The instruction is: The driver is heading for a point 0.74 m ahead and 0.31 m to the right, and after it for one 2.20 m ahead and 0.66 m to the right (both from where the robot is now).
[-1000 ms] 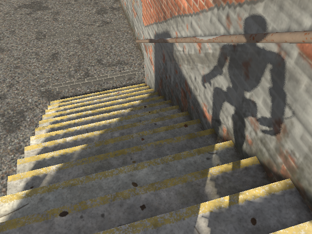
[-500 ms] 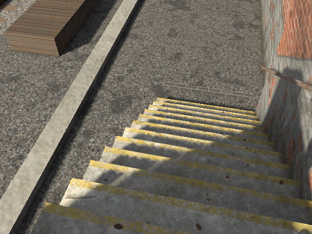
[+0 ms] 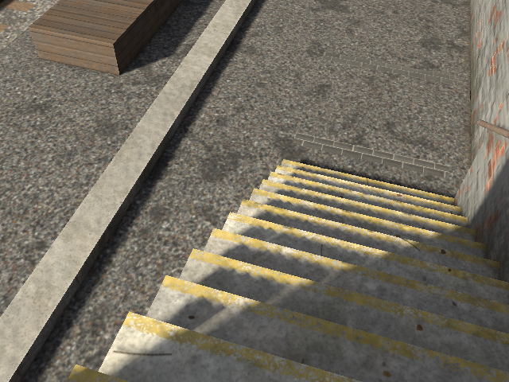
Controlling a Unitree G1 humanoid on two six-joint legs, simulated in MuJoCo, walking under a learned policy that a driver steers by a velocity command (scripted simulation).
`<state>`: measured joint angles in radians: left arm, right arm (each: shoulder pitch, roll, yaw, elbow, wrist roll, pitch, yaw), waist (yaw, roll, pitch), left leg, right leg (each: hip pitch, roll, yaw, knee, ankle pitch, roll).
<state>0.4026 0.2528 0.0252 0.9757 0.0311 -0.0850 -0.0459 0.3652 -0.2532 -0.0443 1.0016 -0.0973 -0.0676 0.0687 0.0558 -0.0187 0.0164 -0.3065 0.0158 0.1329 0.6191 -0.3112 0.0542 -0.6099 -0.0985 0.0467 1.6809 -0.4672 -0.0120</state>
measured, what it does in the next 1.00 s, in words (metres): goes down, turning right: right foot 0.18 m lower, then left foot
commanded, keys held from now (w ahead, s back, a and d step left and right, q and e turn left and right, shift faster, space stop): e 0.66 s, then w+e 0.18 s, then w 0.16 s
